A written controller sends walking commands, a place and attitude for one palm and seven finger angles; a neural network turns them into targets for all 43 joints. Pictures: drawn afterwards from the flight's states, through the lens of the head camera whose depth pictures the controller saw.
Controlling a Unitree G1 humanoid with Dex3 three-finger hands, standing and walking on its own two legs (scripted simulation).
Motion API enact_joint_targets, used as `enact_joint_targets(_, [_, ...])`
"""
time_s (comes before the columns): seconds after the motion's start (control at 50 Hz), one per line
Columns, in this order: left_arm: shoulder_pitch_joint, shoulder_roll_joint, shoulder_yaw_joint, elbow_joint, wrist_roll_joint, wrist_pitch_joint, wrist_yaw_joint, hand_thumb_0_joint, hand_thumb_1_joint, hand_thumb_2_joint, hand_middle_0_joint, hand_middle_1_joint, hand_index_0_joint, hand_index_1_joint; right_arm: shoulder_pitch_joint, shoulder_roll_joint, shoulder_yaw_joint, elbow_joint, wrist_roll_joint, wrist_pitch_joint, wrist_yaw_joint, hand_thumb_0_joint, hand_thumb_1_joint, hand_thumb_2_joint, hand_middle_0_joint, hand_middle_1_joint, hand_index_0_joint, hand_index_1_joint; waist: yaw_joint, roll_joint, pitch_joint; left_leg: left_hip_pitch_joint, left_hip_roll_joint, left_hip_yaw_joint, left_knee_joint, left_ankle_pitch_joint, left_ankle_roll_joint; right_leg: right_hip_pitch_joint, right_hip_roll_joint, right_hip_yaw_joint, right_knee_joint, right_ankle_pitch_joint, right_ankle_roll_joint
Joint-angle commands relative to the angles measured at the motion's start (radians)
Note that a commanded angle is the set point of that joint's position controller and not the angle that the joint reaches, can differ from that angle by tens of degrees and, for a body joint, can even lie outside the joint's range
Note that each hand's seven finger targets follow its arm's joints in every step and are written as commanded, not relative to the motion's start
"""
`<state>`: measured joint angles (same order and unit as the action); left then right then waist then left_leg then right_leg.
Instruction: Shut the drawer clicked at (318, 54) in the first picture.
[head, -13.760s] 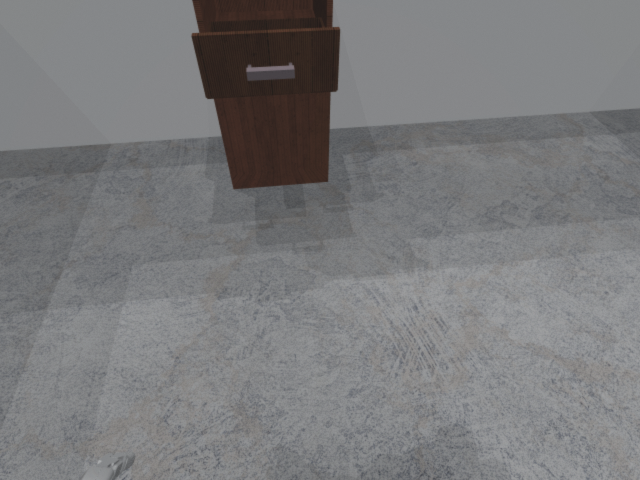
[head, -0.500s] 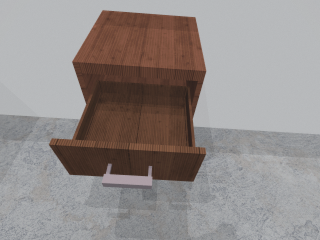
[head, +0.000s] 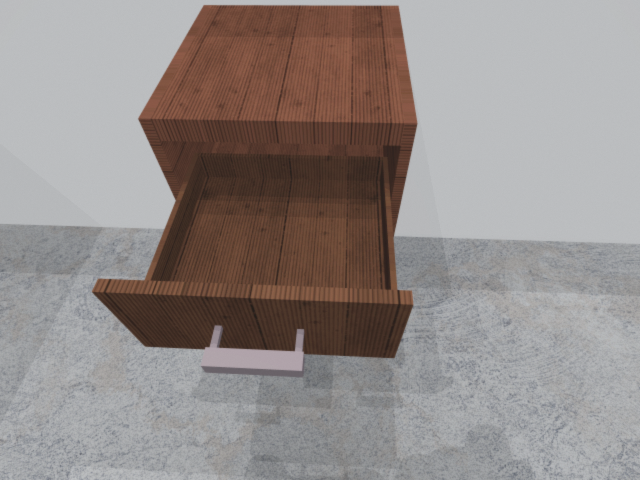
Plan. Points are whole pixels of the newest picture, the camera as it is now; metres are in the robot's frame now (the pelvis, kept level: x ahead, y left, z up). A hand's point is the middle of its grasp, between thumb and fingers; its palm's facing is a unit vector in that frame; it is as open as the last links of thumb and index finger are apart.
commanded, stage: look again from close up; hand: left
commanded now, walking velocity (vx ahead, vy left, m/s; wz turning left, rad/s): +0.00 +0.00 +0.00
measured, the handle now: (256, 347) +0.29 +0.11 -0.05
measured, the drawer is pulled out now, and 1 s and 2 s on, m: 0.30 0.30 0.30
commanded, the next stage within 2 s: raise the hand and make a fist in 0.18 s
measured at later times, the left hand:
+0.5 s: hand (224, 399) +0.21 +0.14 -0.02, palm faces +0.18 -0.98 -0.11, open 7.1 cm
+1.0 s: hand (248, 461) +0.15 +0.10 -0.01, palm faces -0.02 -1.00 -0.10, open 4.4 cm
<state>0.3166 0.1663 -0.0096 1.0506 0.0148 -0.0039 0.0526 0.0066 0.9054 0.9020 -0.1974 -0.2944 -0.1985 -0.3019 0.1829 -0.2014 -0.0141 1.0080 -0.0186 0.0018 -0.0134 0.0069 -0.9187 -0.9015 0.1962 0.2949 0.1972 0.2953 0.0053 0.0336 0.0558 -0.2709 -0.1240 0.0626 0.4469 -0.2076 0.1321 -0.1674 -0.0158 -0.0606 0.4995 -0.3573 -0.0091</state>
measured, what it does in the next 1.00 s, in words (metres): steps to the right: right foot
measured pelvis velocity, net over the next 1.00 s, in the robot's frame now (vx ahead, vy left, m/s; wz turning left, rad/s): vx -0.04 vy -0.11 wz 0.06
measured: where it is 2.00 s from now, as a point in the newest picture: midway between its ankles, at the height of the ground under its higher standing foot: outside the picture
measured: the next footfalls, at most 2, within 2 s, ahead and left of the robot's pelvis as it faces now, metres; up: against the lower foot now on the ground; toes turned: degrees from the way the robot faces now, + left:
right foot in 0.48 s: +0.04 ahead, -0.11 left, +0.00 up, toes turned -2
left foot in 1.46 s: -0.11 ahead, -0.03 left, +0.00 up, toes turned +12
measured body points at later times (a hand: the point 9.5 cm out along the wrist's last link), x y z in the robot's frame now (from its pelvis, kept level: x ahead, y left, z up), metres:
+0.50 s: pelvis +0.02 -0.05 -0.01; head +0.03 -0.07 +0.44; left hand +0.20 +0.19 -0.01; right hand +0.15 -0.30 -0.12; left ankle +0.02 +0.03 -0.73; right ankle +0.00 -0.10 -0.73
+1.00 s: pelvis -0.04 -0.11 -0.08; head -0.01 -0.13 +0.37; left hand +0.14 +0.15 +0.00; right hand +0.16 -0.31 -0.16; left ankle +0.02 +0.03 -0.73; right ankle -0.01 -0.11 -0.73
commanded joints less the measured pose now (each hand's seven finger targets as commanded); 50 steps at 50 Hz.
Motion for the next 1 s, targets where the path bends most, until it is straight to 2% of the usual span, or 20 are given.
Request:
enact_joint_targets(0.0, [0.076, 0.096, 0.016, -0.035, -0.002, -0.009, 0.006, 0.0, 0.9, 0.9, -0.2, -0.3, -0.2, -0.3, 0.043, -0.11, -0.015, -0.025, 0.006, -0.01, -0.011, 0.0, -0.9, -0.9, 0.2, 0.3, 0.2, 0.3, 0.005, 0.017, -0.037, 0.177, 0.246, -0.294, -0.131, 0.182, -0.071, -0.1, -0.053, 0.066, -0.058, 0.085, -0.03])
enact_joint_targets(0.1, [0.027, 0.108, 0.021, -0.053, -0.005, -0.016, 0.013, 0.0, 0.9, 0.9, -0.2, -0.3, -0.2, -0.3, 0.041, -0.103, -0.012, -0.014, 0.005, -0.015, -0.01, 0.0, -0.9, -0.9, 0.2, 0.3, 0.2, 0.3, -0.009, -0.099, -0.047, 0.194, 0.206, -0.217, -0.031, 0.306, -0.068, -0.041, -0.104, 0.116, -0.103, 0.281, -0.044])
enact_joint_targets(0.24, [0.0, 0.124, 0.028, -0.072, -0.007, -0.012, 0.019, 0.0, 0.9, 0.9, -0.2, -0.3, -0.2, -0.3, 0.034, -0.103, -0.011, 0.004, 0.003, -0.014, -0.013, 0.0, -0.9, -0.9, 0.2, 0.3, 0.2, 0.3, -0.004, -0.044, -0.092, 0.225, 0.211, -0.201, 0.005, 0.431, -0.065, 0.017, -0.114, 0.113, -0.073, 0.407, -0.044])
enact_joint_targets(0.26, [0.07, 0.105, 0.029, -0.058, 0.012, -0.047, 0.044, 0.0, 0.9, 0.9, -0.2, -0.3, -0.2, -0.3, 0.077, -0.125, -0.014, -0.055, 0.012, -0.034, -0.012, 0.0, -0.9, -0.9, 0.2, 0.3, 0.2, 0.3, -0.022, -0.275, -0.167, 0.212, 0.242, -0.172, 0.162, 0.594, -0.063, 0.014, -0.092, 0.118, -0.037, 0.637, 0.003])
enact_joint_targets(0.28, [-0.657, 0.375, 0.25, -1.525, -0.135, -0.216, 0.043, 0.0, 0.9, 0.9, -0.22, -0.322, -0.22, -0.322, 0.1, -0.256, -0.068, -0.365, 0.051, -0.159, -0.027, 0.0, -0.9, -0.9, 0.2, 0.3, 0.2, 0.3, -0.084, -0.148, -0.667, 0.46, 0.143, -0.18, 0.047, 0.744, -0.092, -0.1, -0.005, 0.024, 0.111, 0.772, -0.023])
enact_joint_targets(0.3, [-0.12, 0.277, 0.177, -1.257, -0.085, -0.173, 0.044, 0.0, 0.9, 0.9, -0.24, -0.343, -0.24, -0.343, 0.048, -0.187, -0.011, -0.314, 0.024, -0.283, -0.067, 0.0, -0.9, -0.9, 0.2, 0.3, 0.2, 0.3, -0.025, 0.214, -0.596, 0.721, 0.215, -0.224, -0.081, 0.97, -0.091, -0.265, 0.066, 0.002, 0.266, 0.242, -0.022])
enact_joint_targets(0.32, [-0.01, 0.195, 0.14, -1.183, -0.112, -0.133, 0.087, 0.0, 0.9, 0.9, -0.26, -0.365, -0.26, -0.365, 0.06, -0.184, -0.03, -0.235, 0.012, -0.303, -0.065, 0.0, -0.9, -0.9, 0.2, 0.3, 0.2, 0.3, -0.012, 0.271, -0.515, 0.603, 0.187, -0.217, -0.087, 0.938, -0.173, -0.247, 0.053, 0.02, 0.333, 0.029, -0.03])
enact_joint_targets(0.34, [0.231, -0.018, 0.002, -0.955, -0.113, -0.054, 0.08, 0.0, 0.9, 0.9, -0.28, -0.387, -0.28, -0.387, 0.072, -0.113, -0.016, -0.219, 0.038, -0.294, -0.048, 0.0, -0.9, -0.9, 0.2, 0.3, 0.2, 0.3, -0.046, 0.154, -0.302, 0.457, 0.206, -0.204, -0.109, 0.814, -0.18, -0.332, 0.041, 0.017, 0.351, -0.021, -0.012])
enact_joint_targets(0.36, [0.141, -0.015, 0.019, -1.11, -0.141, -0.069, 0.045, 0.0, 0.9, 0.9, -0.3, -0.408, -0.3, -0.408, 0.035, -0.144, -0.043, -0.302, 0.031, -0.284, -0.017, 0.0, -0.9, -0.9, 0.2, 0.3, 0.2, 0.3, -0.029, 0.054, -0.186, 0.325, 0.216, -0.205, -0.059, 0.819, -0.165, -0.356, 0.015, 0.011, 0.323, -0.013, -0.017])
enact_joint_targets(0.4, [0.319, 0.008, 0.086, -1.033, -0.162, -0.127, -0.053, 0.0, 0.9, 0.9, -0.34, -0.452, -0.34, -0.452, -0.006, -0.154, -0.086, -0.36, 0.022, -0.264, 0.008, 0.0, -0.9, -0.9, 0.2, 0.3, 0.2, 0.3, 0.002, -0.113, -0.108, 0.134, 0.203, -0.172, 0.104, 0.593, -0.157, -0.374, 0.02, -0.013, 0.149, 0.033, -0.029])
enact_joint_targets(0.42, [0.499, 0.009, 0.136, -0.938, -0.18, -0.165, -0.1, 0.0, 0.9, 0.9, -0.36, -0.473, -0.36, -0.473, -0.023, -0.158, -0.096, -0.388, 0.029, -0.244, 0.015, 0.0, -0.9, -0.9, 0.2, 0.3, 0.2, 0.3, 0.02, -0.169, -0.128, 0.038, 0.181, -0.151, 0.16, 0.499, -0.157, -0.316, 0.027, -0.025, 0.106, 0.146, -0.038])
enact_joint_targets(0.48, [0.529, 0.055, 0.188, -0.985, -0.257, -0.363, -0.261, 0.0, 0.9, 0.9, -0.42, -0.538, -0.42, -0.538, -0.123, -0.174, -0.078, -0.497, 0.036, -0.225, 0.009, 0.0, -0.9, -0.9, 0.2, 0.3, 0.2, 0.3, 0.022, -0.311, -0.145, -0.316, 0.103, -0.087, 0.313, 0.106, -0.144, -0.293, -0.001, 0.03, 0.193, 0.411, -0.005])
enact_joint_targets(0.52, [0.46, 0.088, 0.208, -1.092, -0.29, -0.504, -0.325, 0.0, 0.9, 0.9, -0.46, -0.582, -0.46, -0.582, -0.113, -0.176, -0.077, -0.525, 0.036, -0.242, 0.021, 0.0, -0.9, -0.9, 0.2, 0.3, 0.2, 0.3, 0.014, -0.137, -0.143, -0.401, 0.096, -0.084, 0.392, 0.052, -0.142, -0.357, -0.024, 0.101, 0.265, 0.427, -0.005])
enact_joint_targets(0.56, [0.482, 0.113, 0.234, -1.202, -0.305, -0.632, -0.359, 0.0, 0.9, 0.9, -0.5, -0.625, -0.5, -0.625, -0.114, -0.148, -0.072, -0.555, 0.028, -0.268, 0.03, 0.0, -0.9, -0.9, 0.2, 0.3, 0.2, 0.3, 0.042, 0.062, -0.342, -0.366, 0.091, -0.078, 0.446, 0.121, -0.133, -0.319, -0.02, 0.152, 0.343, 0.513, 0.002])
enact_joint_targets(0.64, [0.326, 0.188, 0.32, -1.241, -0.325, -0.749, -0.367, 0.0, 0.9, 0.9, -0.58, -0.712, -0.58, -0.712, -0.096, -0.12, -0.078, -0.554, 0.032, -0.284, 0.016, 0.0, -0.9, -0.9, 0.2, 0.3, 0.2, 0.3, 0.0, 0.013, -0.362, -0.546, 0.09, -0.083, 0.573, -0.051, -0.122, -0.409, -0.025, 0.262, 0.349, 0.226, 0.031])
enact_joint_targets(0.68, [0.258, 0.143, 0.285, -1.221, -0.359, -0.735, -0.372, 0.0, 0.9, 0.9, -0.62, -0.755, -0.62, -0.755, -0.111, -0.125, -0.07, -0.579, 0.047, -0.287, -0.007, 0.0, -0.9, -0.9, 0.2, 0.3, 0.2, 0.3, -0.032, -0.062, -0.288, -0.61, 0.094, -0.091, 0.608, -0.164, -0.11, -0.477, -0.036, 0.302, 0.283, -0.021, 0.049])
enact_joint_targets(0.74, [0.103, 0.2, 0.301, -1.256, -0.385, -0.692, -0.393, 0.0, 0.9, 0.9, -0.68, -0.82, -0.68, -0.82, -0.081, -0.137, -0.063, -0.577, 0.065, -0.302, -0.044, 0.0, -0.9, -0.9, 0.2, 0.3, 0.2, 0.3, -0.059, -0.074, -0.299, -0.64, 0.107, -0.104, 0.662, -0.24, -0.095, -0.482, -0.068, 0.388, 0.196, -0.233, 0.078])
enact_joint_targets(0.84, [0.047, 0.275, 0.279, -1.288, -0.376, -0.536, -0.457, 0.0, 0.9, 0.9, -0.78, -0.928, -0.78, -0.928, -0.085, -0.158, -0.032, -0.586, 0.079, -0.3, -0.073, 0.0, -0.9, -0.9, 0.2, 0.3, 0.2, 0.3, -0.057, 0.033, -0.35, -0.596, 0.131, -0.138, 0.632, -0.226, -0.092, -0.4, -0.113, 0.417, 0.166, -0.22, 0.085])
enact_joint_targets(0.92, [0.169, 0.321, 0.396, -1.194, -0.389, -0.382, -0.433, 0.0, 0.9, 0.9, -0.86, -1.015, -0.86, -1.015, -0.133, -0.138, -0.02, -0.588, 0.08, -0.266, -0.075, 0.0, -0.9, -0.9, 0.2, 0.3, 0.2, 0.3, -0.008, -0.018, -0.328, -0.627, 0.147, -0.177, 0.598, -0.23, -0.125, -0.294, -0.173, 0.462, 0.15, -0.167, 0.095])
enact_joint_targets(0.98, [0.202, 0.277, 0.419, -1.185, -0.423, -0.314, -0.392, 0.0, 0.9, 0.9, -0.92, -1.08, -0.92, -1.08, -0.156, -0.122, -0.013, -0.6, 0.08, -0.244, -0.07, 0.0, -0.9, -0.9, 0.2, 0.3, 0.2, 0.3, 0.003, -0.061, -0.253, -0.657, 0.151, -0.194, 0.581, -0.251, -0.154, -0.276, -0.206, 0.491, 0.124, -0.174, 0.097])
